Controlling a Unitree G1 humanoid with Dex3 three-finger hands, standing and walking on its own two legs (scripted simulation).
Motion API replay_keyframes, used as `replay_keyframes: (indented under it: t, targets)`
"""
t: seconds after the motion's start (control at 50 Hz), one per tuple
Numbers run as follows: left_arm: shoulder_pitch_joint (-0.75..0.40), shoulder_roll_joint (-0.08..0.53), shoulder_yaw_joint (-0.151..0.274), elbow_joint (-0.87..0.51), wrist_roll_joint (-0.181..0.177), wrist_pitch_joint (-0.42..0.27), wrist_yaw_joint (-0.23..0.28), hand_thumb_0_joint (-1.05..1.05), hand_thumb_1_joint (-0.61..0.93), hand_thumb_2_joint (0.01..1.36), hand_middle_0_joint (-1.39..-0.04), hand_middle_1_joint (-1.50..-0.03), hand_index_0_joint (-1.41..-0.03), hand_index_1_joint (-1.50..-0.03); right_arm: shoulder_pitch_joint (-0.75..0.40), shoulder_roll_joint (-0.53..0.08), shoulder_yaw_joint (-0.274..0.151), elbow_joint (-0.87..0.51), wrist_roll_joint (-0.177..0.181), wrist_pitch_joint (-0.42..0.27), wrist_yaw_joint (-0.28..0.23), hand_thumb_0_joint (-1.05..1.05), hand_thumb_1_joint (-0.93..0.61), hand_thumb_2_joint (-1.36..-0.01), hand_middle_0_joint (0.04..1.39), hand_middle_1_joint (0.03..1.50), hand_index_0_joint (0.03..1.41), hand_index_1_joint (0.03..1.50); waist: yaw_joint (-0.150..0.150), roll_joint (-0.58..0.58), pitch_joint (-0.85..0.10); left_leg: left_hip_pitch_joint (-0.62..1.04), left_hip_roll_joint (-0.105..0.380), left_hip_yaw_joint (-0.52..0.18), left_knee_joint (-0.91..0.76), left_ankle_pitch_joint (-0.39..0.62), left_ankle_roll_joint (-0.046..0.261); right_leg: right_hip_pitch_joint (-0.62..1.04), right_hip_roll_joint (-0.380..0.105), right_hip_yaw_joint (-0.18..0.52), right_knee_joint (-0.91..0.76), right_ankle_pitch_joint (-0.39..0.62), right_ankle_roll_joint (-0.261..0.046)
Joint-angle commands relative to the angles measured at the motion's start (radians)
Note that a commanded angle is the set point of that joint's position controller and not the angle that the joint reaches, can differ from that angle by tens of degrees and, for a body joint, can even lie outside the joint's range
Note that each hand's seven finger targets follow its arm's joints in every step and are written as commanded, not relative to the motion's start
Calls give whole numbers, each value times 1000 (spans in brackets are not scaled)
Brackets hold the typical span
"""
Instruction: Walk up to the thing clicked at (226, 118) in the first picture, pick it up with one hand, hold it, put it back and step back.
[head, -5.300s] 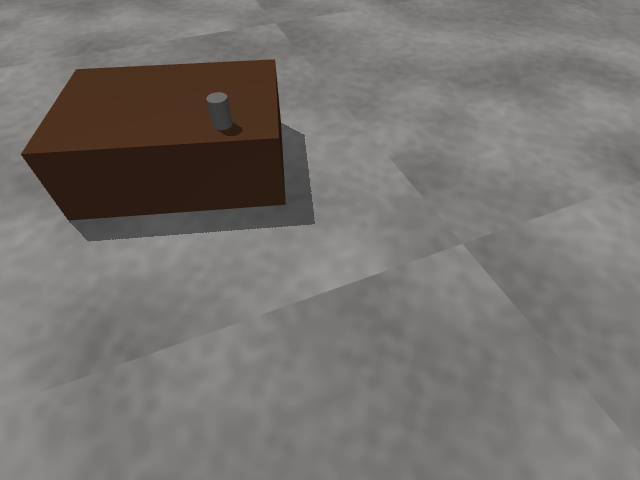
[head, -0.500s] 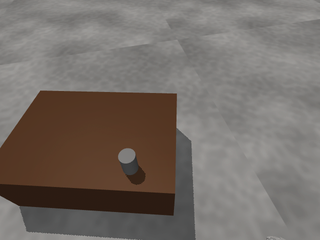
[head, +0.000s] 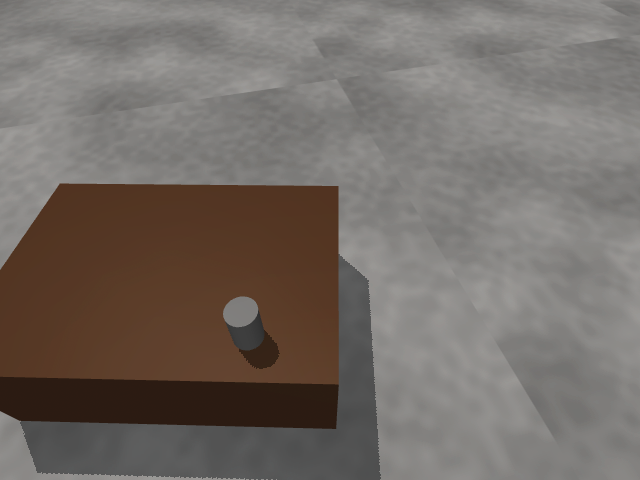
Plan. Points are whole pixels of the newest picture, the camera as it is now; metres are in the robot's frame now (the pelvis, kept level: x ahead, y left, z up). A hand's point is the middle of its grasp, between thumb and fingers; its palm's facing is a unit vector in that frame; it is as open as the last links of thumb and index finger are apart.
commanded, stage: walk up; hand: left
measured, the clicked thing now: (244, 324) +0.51 +0.20 -0.36
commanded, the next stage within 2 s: stand in 0.36 s
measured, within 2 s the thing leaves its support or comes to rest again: neither
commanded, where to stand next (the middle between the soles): +0.05 +0.01 m, yaw -2 degrees
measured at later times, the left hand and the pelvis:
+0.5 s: hand out of the picture +0.09 +0.25 -0.15, palm faces +0.00 -0.95 -0.33, open 7.3 cm; pelvis +0.01 +0.00 +0.00, yaw +0 degrees
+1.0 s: hand out of the picture +0.08 +0.25 -0.15, palm faces -0.02 -0.94 -0.35, open 7.3 cm; pelvis +0.00 -0.01 +0.00, yaw +0 degrees
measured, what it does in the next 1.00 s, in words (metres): stands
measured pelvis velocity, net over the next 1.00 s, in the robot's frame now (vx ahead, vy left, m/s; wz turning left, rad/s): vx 0.00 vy -0.01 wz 0.00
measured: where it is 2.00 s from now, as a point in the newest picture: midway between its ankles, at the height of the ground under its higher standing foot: outside the picture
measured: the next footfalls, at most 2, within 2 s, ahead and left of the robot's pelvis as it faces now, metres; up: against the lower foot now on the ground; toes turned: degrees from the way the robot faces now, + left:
none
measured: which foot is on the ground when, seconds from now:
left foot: down 0.00-1.00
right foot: down 0.00-1.00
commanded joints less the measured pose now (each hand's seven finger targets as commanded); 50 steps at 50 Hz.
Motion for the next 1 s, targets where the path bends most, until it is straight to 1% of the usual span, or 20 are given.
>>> replay_keyframes:
  t: [0.0, 0.04, 0.08, 0.12, 0.2, 0.24, 0.26, 0.3, 0.32, 0.34, 0.38, 0.42, 0.48, 0.54, 0.56, 0.68, 0.74, 0.84, 0.88, 0.98]
  targets:
    - [-62, 215, 41, -66, 1, -22, 17, 0, 900, 900, -200, -300, -200, -300, -48, -205, -37, -64, -1, -30, -17, 0, -900, -900, 200, 300, 200, 300, 12, -16, -91, -109, 80, -52, -79, 107, 59, 121, -85, 92, -59, 16, -32]
    - [-56, 212, 40, -65, 1, -22, 17, 0, 900, 900, -200, -300, -200, -300, -47, -209, -38, -67, 0, -31, -18, 0, -900, -900, 200, 300, 200, 300, 12, -15, -85, -120, 80, -54, -83, 103, 61, 131, -84, 87, -57, 34, -29]
    - [-49, 212, 39, -64, 0, -22, 16, 0, 900, 900, -200, -300, -200, -300, -47, -204, -38, -69, 0, -29, -17, 0, -900, -900, 200, 300, 200, 300, 15, -24, -79, -100, 75, -50, -76, 115, 61, 111, -83, 92, -61, 20, -27]
    - [-58, 217, 41, -65, 1, -21, 18, 0, 900, 900, -200, -300, -200, -300, -35, -206, -39, -66, -1, -28, -18, 0, -900, -900, 200, 300, 200, 300, 7, -29, -81, -106, 76, -48, -77, 110, 59, 117, -84, 92, -61, 23, -29]
    - [-45, 212, 40, -65, -3, -20, 17, 0, 900, 900, -200, -300, -200, -300, -44, -204, -38, -73, 1, -30, -18, 0, -900, -900, 200, 300, 200, 300, 17, -6, -75, -105, 76, -53, -78, 125, 59, 110, -79, 88, -56, 20, -24]
    - [-54, 215, 39, -64, 0, -21, 18, 0, 900, 900, -200, -300, -200, -300, -32, -201, -37, -67, 1, -29, -19, 0, -900, -900, 200, 300, 200, 300, 9, -21, -91, -100, 80, -53, -79, 135, 59, 124, -85, 90, -48, 47, -28]
    - [-40, 210, 38, -64, -2, -21, 18, 0, 900, 900, -200, -300, -200, -300, -43, -203, -39, -74, 1, -29, -19, 0, -900, -900, 200, 300, 200, 300, 15, -9, -85, -88, 80, -52, -76, 144, 59, 110, -82, 85, -50, 43, -27]
    - [-43, 210, 37, -66, 0, -22, 18, 0, 900, 900, -200, -300, -200, -300, -38, -204, -40, -73, 1, -29, -19, 0, -900, -900, 200, 300, 200, 300, 9, -11, -94, -87, 82, -51, -77, 145, 59, 121, -86, 86, -48, 67, -29]
    - [-40, 209, 35, -65, -2, -22, 19, 0, 900, 900, -200, -300, -200, -300, -45, -201, -39, -74, 2, -29, -19, 0, -900, -900, 200, 300, 200, 300, 13, -11, -90, -84, 82, -52, -76, 153, 59, 114, -85, 85, -48, 74, -26]
    - [-42, 222, 25, -66, -5, -25, 21, 0, 900, 900, -200, -300, -200, -300, -55, -196, -37, -79, -1, -26, -19, 0, -900, -900, 200, 300, 200, 300, 2, -14, -78, -77, 99, -60, -88, 204, 46, 110, -95, 90, -39, 138, -32]
    - [-25, 214, 22, -63, -9, -26, 21, 0, 900, 900, -200, -300, -200, -300, -53, -208, -39, -78, 1, -28, -19, 0, -900, -900, 200, 300, 200, 300, 5, 10, -95, -66, 104, -57, -84, 243, 44, 131, -100, 90, -29, 193, -34]
    - [-23, 215, 19, -62, -9, -27, 22, 0, 900, 900, -200, -300, -200, -300, -58, -204, -37, -77, 3, -27, -19, 0, -900, -900, 200, 300, 200, 300, 6, 9, -101, -57, 102, -54, -87, 250, 43, 139, -100, 89, -33, 204, -30]
    - [-28, 221, 17, -63, -8, -27, 24, 0, 900, 900, -200, -300, -200, -300, -62, -202, -36, -79, 3, -25, -17, 0, -900, -900, 200, 300, 200, 300, 3, -4, -92, -57, 102, -53, -100, 211, 38, 128, -97, 88, -44, 152, -29]
    - [-17, 219, 12, -58, -6, -28, 22, 0, 900, 900, -200, -300, -200, -300, -75, -208, -37, -77, 4, -23, -15, 0, -900, -900, 200, 300, 200, 300, 9, 10, -93, -56, 103, -52, -103, 182, 41, 135, -99, 89, -51, 142, -29]
    - [-21, 227, 12, -58, -6, -28, 23, 0, 900, 900, -200, -300, -200, -300, -69, -194, -33, -78, 4, -22, -13, 0, -900, -900, 200, 300, 200, 300, 8, -6, -87, -64, 99, -53, -112, 183, 38, 131, -97, 87, -53, 126, -29]
    - [-17, 233, 9, -59, -5, -34, 25, 0, 900, 900, -200, -300, -200, -300, -76, -201, -35, -79, 3, -19, -11, 0, -900, -900, 200, 300, 200, 300, 6, -20, -87, -41, 100, -49, -101, 147, 46, 113, -102, 97, -75, 111, -27]
    - [-13, 238, 9, -61, -4, -34, 26, 0, 900, 900, -200, -300, -200, -300, -64, -203, -39, -76, 2, -17, -8, 0, -900, -900, 200, 300, 200, 300, 6, -29, -77, -53, 96, -47, -105, 120, 46, 108, -97, 99, -90, 47, -27]
    - [-10, 242, 10, -63, -6, -32, 24, 0, 900, 900, -200, -300, -200, -300, -54, -197, -36, -75, -1, -16, -8, 0, -900, -900, 200, 300, 200, 300, 5, -6, -75, -71, 93, -43, -103, 86, 44, 102, -103, 108, -86, 45, -33]
    - [-7, 239, 8, -64, -7, -33, 24, 0, 900, 900, -200, -300, -200, -300, -58, -198, -37, -74, 0, -17, -7, 0, -900, -900, 200, 300, 200, 300, 11, -7, -80, -65, 97, -50, -105, 104, 43, 110, -99, 103, -81, 43, -34]
    - [-5, 246, 9, -64, -4, -34, 24, 0, 900, 900, -200, -300, -200, -300, -52, -197, -36, -75, 1, -18, -8, 0, -900, -900, 200, 300, 200, 300, 9, -17, -91, -57, 100, -50, -104, 121, 43, 113, -100, 101, -70, 87, -33]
